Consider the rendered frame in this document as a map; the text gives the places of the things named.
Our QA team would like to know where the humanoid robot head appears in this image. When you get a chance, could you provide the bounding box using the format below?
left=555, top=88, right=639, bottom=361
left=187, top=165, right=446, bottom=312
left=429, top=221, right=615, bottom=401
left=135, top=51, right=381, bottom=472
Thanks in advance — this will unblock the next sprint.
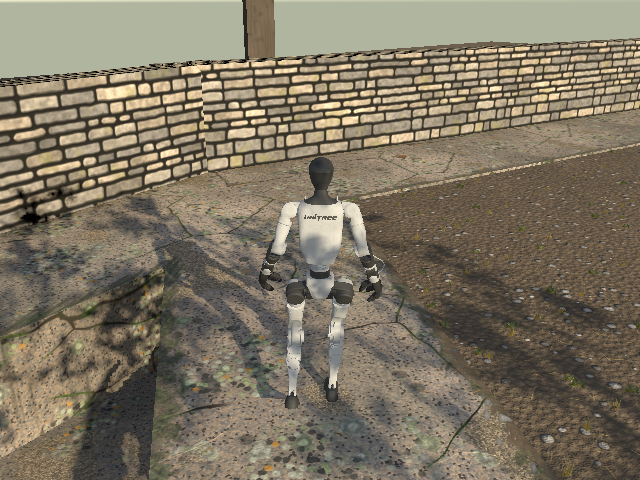
left=304, top=157, right=338, bottom=205

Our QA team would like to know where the right robot forearm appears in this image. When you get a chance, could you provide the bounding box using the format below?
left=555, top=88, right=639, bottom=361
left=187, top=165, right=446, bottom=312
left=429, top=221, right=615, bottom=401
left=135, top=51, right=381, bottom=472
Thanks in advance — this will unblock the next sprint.
left=360, top=241, right=380, bottom=283

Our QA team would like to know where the robot right foot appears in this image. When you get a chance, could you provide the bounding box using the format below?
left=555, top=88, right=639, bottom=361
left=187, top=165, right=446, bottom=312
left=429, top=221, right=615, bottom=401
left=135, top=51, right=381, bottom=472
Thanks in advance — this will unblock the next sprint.
left=324, top=377, right=338, bottom=402

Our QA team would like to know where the right robot hand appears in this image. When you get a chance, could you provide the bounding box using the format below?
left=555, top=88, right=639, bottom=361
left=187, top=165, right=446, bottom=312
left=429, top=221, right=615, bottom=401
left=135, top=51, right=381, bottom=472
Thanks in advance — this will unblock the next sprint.
left=359, top=279, right=382, bottom=302

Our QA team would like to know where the left robot upper arm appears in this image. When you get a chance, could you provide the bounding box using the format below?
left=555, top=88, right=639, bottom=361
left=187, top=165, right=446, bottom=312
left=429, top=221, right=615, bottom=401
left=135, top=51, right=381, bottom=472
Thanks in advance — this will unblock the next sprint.
left=270, top=201, right=300, bottom=255

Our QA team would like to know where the left robot forearm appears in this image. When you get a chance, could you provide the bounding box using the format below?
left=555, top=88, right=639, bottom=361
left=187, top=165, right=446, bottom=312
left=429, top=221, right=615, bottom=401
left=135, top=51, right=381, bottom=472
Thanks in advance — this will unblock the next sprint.
left=261, top=239, right=280, bottom=275

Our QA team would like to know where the right robot upper arm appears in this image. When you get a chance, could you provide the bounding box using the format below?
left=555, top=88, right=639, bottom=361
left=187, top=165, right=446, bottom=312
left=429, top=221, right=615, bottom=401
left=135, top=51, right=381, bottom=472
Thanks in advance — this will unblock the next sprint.
left=341, top=201, right=370, bottom=257

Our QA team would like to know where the left robot hand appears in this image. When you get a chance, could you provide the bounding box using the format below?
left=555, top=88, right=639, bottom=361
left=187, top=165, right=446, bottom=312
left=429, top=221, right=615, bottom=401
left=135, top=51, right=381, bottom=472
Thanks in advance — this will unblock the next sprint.
left=258, top=271, right=282, bottom=291

